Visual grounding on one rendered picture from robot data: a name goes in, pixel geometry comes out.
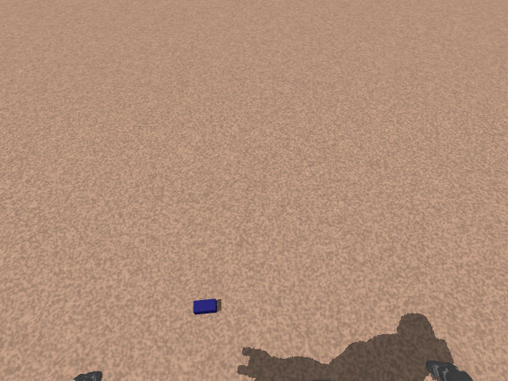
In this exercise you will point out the small box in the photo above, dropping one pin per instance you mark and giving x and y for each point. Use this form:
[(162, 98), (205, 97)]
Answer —
[(205, 306)]

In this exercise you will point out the right robot hand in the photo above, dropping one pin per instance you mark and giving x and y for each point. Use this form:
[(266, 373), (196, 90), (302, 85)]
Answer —
[(447, 371)]

